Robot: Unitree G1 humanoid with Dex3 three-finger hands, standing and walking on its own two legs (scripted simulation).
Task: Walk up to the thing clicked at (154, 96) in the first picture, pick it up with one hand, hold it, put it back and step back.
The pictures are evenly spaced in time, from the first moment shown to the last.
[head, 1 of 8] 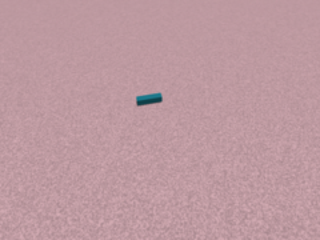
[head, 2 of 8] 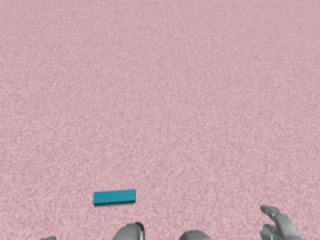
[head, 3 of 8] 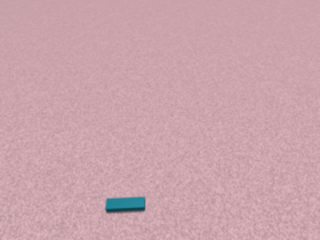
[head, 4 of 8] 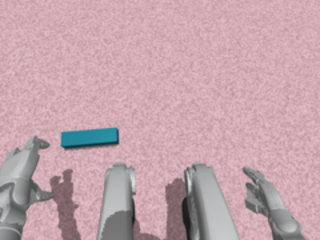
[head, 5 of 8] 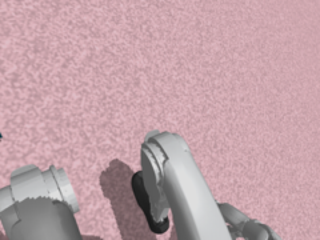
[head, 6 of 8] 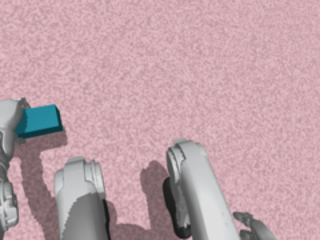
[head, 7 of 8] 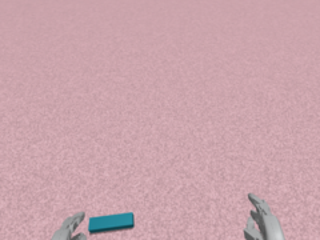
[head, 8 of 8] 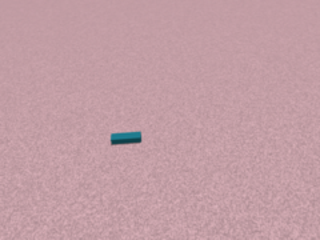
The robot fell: no
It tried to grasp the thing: yes
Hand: left
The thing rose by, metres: 0.67
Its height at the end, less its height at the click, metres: +0.00
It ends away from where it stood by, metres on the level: 0.02
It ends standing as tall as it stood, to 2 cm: yes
